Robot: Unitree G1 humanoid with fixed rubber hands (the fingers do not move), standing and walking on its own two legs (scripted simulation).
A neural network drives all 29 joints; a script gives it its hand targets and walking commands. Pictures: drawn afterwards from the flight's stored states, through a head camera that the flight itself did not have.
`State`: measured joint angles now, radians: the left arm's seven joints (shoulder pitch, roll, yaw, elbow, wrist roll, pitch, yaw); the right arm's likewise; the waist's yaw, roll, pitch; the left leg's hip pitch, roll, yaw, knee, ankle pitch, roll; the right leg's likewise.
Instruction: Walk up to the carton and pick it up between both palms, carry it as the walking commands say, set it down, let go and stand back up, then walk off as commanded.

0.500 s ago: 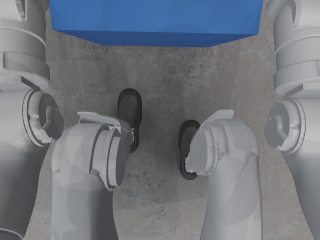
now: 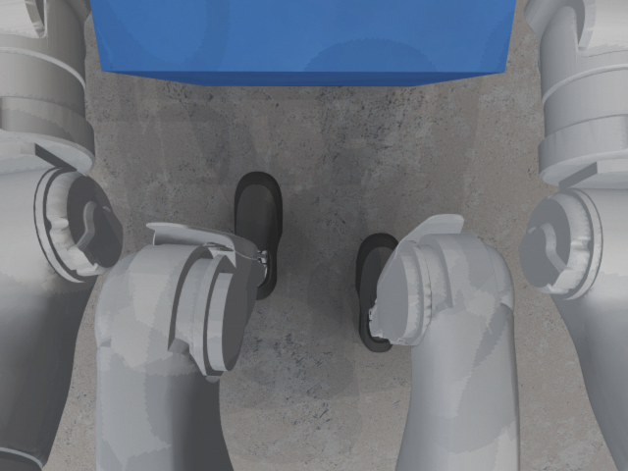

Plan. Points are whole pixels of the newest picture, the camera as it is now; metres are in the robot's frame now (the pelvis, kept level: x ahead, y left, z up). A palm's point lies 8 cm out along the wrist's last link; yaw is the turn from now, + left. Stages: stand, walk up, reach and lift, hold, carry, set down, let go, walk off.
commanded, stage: set down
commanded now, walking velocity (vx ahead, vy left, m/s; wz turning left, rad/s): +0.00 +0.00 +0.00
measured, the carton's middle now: out of the picture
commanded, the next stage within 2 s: none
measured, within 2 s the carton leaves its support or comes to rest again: neither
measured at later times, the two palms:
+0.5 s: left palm out of the picture +0.55 +0.25 -0.18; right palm out of the picture +0.57 -0.15 -0.18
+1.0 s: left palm out of the picture +0.54 +0.25 -0.19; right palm out of the picture +0.58 -0.17 -0.17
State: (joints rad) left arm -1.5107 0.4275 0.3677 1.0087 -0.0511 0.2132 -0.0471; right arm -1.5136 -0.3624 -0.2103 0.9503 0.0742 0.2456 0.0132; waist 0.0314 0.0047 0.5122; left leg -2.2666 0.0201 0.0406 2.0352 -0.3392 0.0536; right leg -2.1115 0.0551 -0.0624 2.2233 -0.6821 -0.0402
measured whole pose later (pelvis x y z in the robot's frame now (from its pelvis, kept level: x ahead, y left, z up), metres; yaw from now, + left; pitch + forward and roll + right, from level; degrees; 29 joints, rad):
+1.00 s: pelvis +0.00 +0.00 +0.00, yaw -1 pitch +33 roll -1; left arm -1.53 0.47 0.32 1.17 -0.18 0.09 0.08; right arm -1.58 -0.43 -0.08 1.07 0.13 0.17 -0.08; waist 0.03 0.00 0.52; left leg -2.27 0.03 0.04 2.05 -0.35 0.06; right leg -2.12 0.06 -0.06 2.23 -0.68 -0.03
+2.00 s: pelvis +0.02 +0.00 +0.19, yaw +1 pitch +27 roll +0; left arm -1.40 0.50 0.32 0.72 -0.18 0.41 0.02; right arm -1.43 -0.47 -0.16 0.70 0.18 0.46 -0.05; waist 0.03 -0.04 0.52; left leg -1.60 -0.01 0.04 1.45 -0.33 0.04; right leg -1.48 0.06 0.00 1.59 -0.59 -0.03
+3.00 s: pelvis +0.07 +0.00 +0.35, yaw +0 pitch +6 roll +0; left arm -0.17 0.34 0.10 0.46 -0.05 0.19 -0.11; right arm -0.17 -0.25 -0.08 0.46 0.05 0.17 0.00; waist 0.03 -0.03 0.20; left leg -0.68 -0.01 0.04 0.79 -0.23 0.03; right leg -0.58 0.06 0.05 0.88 -0.42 -0.03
